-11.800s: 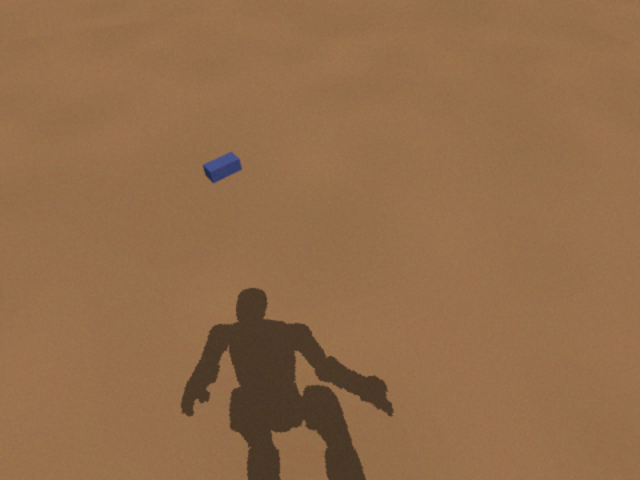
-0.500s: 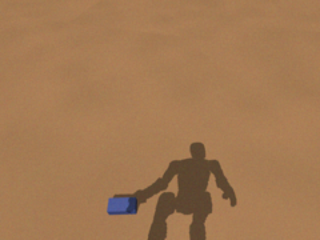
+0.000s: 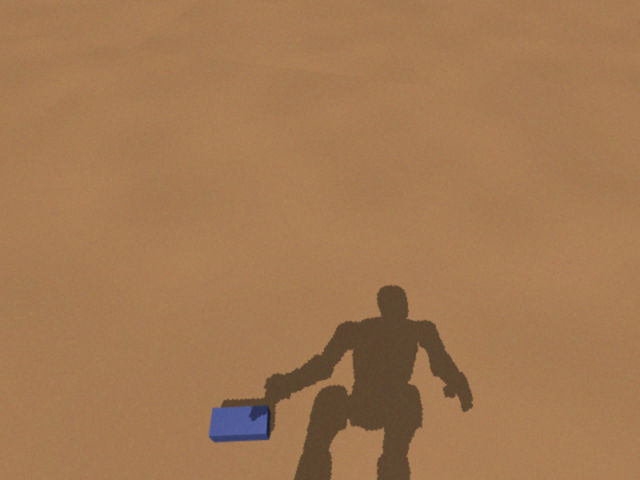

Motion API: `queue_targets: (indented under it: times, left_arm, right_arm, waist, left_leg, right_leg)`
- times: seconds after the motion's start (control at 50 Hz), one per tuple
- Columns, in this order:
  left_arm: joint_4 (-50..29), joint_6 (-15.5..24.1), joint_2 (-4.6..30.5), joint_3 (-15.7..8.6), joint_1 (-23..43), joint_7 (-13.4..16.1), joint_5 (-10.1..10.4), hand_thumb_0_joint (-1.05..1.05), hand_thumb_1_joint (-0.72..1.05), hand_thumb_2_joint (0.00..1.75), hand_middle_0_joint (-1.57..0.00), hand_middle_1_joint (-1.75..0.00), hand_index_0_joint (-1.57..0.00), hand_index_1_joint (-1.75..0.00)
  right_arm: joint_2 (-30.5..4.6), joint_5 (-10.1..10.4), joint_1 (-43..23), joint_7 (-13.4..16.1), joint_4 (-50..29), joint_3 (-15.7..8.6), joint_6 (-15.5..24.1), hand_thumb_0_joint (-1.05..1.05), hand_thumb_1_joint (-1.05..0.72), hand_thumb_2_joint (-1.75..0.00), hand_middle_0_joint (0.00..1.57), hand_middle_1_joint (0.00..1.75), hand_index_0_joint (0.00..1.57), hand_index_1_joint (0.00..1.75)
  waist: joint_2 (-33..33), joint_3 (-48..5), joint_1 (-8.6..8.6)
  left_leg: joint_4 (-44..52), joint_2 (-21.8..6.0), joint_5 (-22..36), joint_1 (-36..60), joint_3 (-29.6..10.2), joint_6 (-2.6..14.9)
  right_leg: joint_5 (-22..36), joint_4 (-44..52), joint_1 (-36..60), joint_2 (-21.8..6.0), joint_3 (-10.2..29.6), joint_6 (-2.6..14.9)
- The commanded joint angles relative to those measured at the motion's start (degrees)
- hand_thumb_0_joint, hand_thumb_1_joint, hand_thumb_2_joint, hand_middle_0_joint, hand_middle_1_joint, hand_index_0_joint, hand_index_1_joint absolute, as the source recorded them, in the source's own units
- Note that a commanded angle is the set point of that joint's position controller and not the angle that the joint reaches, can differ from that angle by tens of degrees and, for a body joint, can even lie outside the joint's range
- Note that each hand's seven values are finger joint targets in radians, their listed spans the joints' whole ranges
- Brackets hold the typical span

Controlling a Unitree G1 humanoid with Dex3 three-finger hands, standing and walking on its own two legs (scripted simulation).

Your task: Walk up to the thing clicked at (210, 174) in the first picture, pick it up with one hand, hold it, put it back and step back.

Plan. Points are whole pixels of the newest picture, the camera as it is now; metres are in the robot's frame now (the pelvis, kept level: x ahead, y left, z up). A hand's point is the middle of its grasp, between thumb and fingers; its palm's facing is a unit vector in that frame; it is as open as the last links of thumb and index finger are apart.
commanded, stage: stand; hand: left
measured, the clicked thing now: (240, 423) +0.39 +0.26 -0.75
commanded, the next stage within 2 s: rise first in 1.62 s
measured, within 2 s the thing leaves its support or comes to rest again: neither
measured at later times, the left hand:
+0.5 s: hand out of the picture +0.08 +0.25 -0.16, palm faces -0.03 -0.94 -0.35, open 7.4 cm
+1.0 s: hand out of the picture +0.07 +0.25 -0.16, palm faces -0.04 -0.94 -0.35, open 7.4 cm
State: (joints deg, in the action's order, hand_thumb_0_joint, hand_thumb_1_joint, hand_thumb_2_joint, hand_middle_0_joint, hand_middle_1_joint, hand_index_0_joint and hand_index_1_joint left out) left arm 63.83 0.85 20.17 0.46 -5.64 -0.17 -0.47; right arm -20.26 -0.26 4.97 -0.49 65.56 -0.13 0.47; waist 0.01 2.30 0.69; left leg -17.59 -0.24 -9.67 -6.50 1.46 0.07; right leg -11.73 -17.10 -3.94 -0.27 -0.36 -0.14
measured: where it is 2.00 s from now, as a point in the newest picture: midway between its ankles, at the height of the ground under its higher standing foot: outside the picture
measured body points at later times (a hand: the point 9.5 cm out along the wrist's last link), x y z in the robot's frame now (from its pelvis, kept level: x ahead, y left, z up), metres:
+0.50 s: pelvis +0.00 +0.00 +0.00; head +0.01 +0.00 +0.45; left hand +0.08 +0.30 -0.13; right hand +0.08 -0.30 -0.13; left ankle +0.00 +0.12 -0.75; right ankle -0.03 -0.12 -0.75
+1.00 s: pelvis +0.00 +0.00 +0.00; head +0.01 -0.01 +0.45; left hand +0.07 +0.30 -0.13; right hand +0.07 -0.31 -0.13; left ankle +0.00 +0.12 -0.75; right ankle -0.03 -0.12 -0.75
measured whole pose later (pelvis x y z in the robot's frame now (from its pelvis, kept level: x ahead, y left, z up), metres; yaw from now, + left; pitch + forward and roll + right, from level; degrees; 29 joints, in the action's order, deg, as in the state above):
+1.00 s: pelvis +0.00 +0.00 +0.00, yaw +0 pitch -2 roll +0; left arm 63.9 0.7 20.3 0.6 -7.5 -0.1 -0.4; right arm -20.1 -0.2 6.2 -0.5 65.2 0.0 0.2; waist -0.1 2.7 0.3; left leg -17.1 -0.6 -9.3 -5.8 1.3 -0.2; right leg -11.5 -16.8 -3.4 0.1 -0.5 0.3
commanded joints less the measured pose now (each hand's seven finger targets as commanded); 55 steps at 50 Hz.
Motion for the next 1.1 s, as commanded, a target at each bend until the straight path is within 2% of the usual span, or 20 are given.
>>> queue_targets:
  times: [0.0, 0.14, 0.2, 0.22, 0.36, 0.44, 0.58, 0.74, 0.86, 1.08]
  left_arm:
    - [-2.8, 1.3, 12.2, -2.6, 1.8, 0.9, -0.1, 0.00, 0.90, 0.90, -0.20, -0.30, -0.20, -0.30]
    - [-2.8, 1.1, 12.3, -2.6, 2.1, 0.9, 0.0, 0.00, 0.90, 0.90, -0.20, -0.30, -0.20, -0.30]
    - [-2.8, 1.3, 12.1, -2.5, 1.2, 1.0, 0.0, 0.00, 0.90, 0.90, -0.20, -0.30, -0.20, -0.30]
    - [-2.8, 1.2, 12.4, -2.6, 1.7, 1.0, 0.0, 0.00, 0.90, 0.90, -0.20, -0.30, -0.20, -0.30]
    - [-2.7, 1.0, 12.4, -2.7, 1.8, 1.0, 0.0, 0.00, 0.90, 0.90, -0.20, -0.30, -0.20, -0.30]
    - [-2.8, 1.2, 12.0, -2.5, 0.9, 1.0, 0.0, 0.00, 0.90, 0.90, -0.20, -0.30, -0.20, -0.30]
    - [-2.9, 1.1, 12.2, -2.6, 1.2, 1.0, 0.0, 0.00, 0.90, 0.90, -0.20, -0.30, -0.20, -0.30]
    - [-3.1, 1.1, 12.5, -2.6, 0.8, 1.0, -0.1, 0.00, 0.90, 0.90, -0.20, -0.30, -0.20, -0.30]
    - [-2.9, 1.1, 12.6, -2.6, 0.8, 1.0, -0.1, 0.00, 0.90, 0.90, -0.20, -0.30, -0.20, -0.30]
    - [-3.2, 1.1, 12.5, -2.4, 0.4, 0.9, 0.0, 0.00, 0.90, 0.90, -0.20, -0.30, -0.20, -0.30]
  right_arm:
    - [-11.7, -0.2, -2.4, 0.9, -3.2, -2.2, 1.4, 0.00, -0.90, -0.90, 0.20, 0.30, 0.20, 0.30]
    - [-11.7, -0.2, -2.4, 1.0, -3.2, -2.3, 1.5, 0.00, -0.90, -0.90, 0.20, 0.30, 0.20, 0.30]
    - [-12.2, -0.2, -3.0, 1.0, -3.4, -2.4, 1.5, 0.00, -0.90, -0.90, 0.20, 0.30, 0.20, 0.30]
    - [-11.4, -0.2, -2.4, 1.0, -3.4, -2.3, 1.4, 0.00, -0.90, -0.90, 0.20, 0.30, 0.20, 0.30]
    - [-11.4, -0.2, -2.5, 1.1, -3.3, -2.1, 1.3, 0.00, -0.90, -0.90, 0.20, 0.30, 0.20, 0.30]
    - [-11.8, -0.1, -2.3, 1.0, -3.4, -2.2, 1.4, 0.00, -0.90, -0.90, 0.20, 0.30, 0.20, 0.30]
    - [-11.7, -0.2, -2.0, 1.0, -3.4, -2.0, 1.4, 0.00, -0.90, -0.90, 0.20, 0.30, 0.20, 0.30]
    - [-11.7, -0.2, -2.1, 1.0, -3.7, -2.1, 1.4, 0.00, -0.90, -0.90, 0.20, 0.30, 0.20, 0.30]
    - [-11.6, -0.2, -1.2, 1.0, -3.7, -2.1, 1.2, 0.00, -0.90, -0.90, 0.20, 0.30, 0.20, 0.30]
    - [-11.8, -0.2, -1.1, 0.9, -3.8, -2.1, 1.3, 0.00, -0.90, -0.90, 0.20, 0.30, 0.20, 0.30]
  waist:
    - [0.9, -5.4, -0.19]
    - [0.7, -4.6, -0.25]
    - [0.5, -5.8, -0.54]
    - [1.1, -5.7, -0.14]
    - [1.1, -3.4, -0.35]
    - [0.1, -4.6, -0.50]
    - [0.0, -3.1, -0.40]
    - [0.5, -3.7, -0.49]
    - [1.0, -3.2, -0.27]
    - [-0.3, -3.5, -0.43]
  left_leg:
    - [1.6, -8.1, 13.0, 3.4, -6.1, 0.85]
    - [2.2, -7.9, 12.7, 2.9, -6.1, 0.71]
    - [1.2, -8.2, 15.1, 4.4, -5.9, 1.06]
    - [1.3, -8.0, 15.2, 4.1, -5.7, 0.88]
    - [2.5, -7.8, 11.5, 2.8, -6.1, 0.76]
    - [1.9, -7.9, 12.4, 3.6, -6.0, 0.96]
    - [2.5, -7.7, 9.8, 2.7, -6.0, 0.99]
    - [2.1, -7.8, 11.1, 3.2, -6.2, 0.95]
    - [2.5, -7.6, 8.5, 2.8, -6.1, 1.02]
    - [2.1, -7.7, 9.4, 2.6, -6.3, 0.94]
  right_leg:
    - [13.3, 2.2, -0.3, -7.7, 5.4, 1.20]
    - [12.6, 2.2, -0.3, -7.4, 5.2, 1.34]
    - [15.5, 2.0, 0.2, -7.7, 5.2, 1.15]
    - [15.6, 1.6, 0.4, -7.7, 5.1, 1.28]
    - [11.2, 2.6, -1.0, -7.4, 5.2, 1.34]
    - [12.4, 2.6, -0.2, -7.5, 5.3, 1.34]
    - [10.3, 3.2, -1.0, -7.6, 5.6, 1.44]
    - [11.2, 2.8, -1.2, -7.3, 5.4, 1.46]
    - [8.9, 3.3, -1.6, -7.4, 5.7, 1.44]
    - [9.4, 2.9, -0.9, -7.3, 5.6, 1.54]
